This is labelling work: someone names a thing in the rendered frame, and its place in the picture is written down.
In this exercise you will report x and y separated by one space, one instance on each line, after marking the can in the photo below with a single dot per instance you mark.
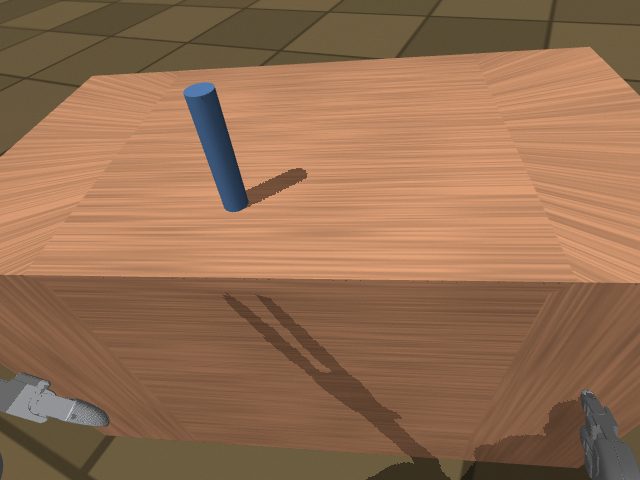
206 112

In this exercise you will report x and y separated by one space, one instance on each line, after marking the right robot hand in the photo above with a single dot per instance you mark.
606 457

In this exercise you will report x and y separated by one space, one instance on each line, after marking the left robot hand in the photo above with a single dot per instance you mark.
29 397

